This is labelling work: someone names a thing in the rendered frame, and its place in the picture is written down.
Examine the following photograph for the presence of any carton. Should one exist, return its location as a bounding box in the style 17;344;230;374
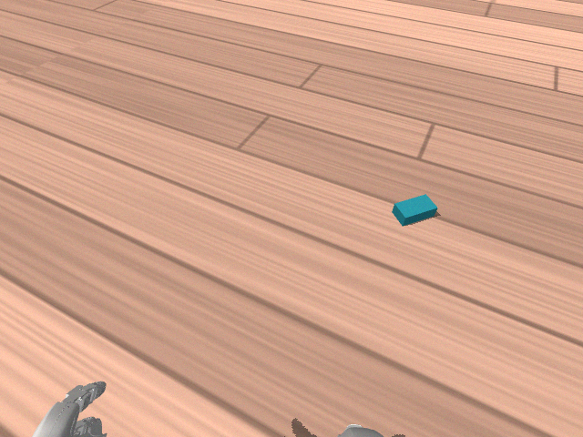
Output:
392;194;438;226

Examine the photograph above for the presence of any left robot hand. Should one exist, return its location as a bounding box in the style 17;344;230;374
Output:
32;381;107;437

